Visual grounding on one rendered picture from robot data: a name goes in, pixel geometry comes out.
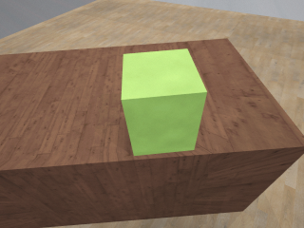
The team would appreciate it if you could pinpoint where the pedestal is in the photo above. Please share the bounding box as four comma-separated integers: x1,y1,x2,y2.
0,38,304,228

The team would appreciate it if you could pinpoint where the carton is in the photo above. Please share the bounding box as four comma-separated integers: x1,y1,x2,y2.
121,48,207,156

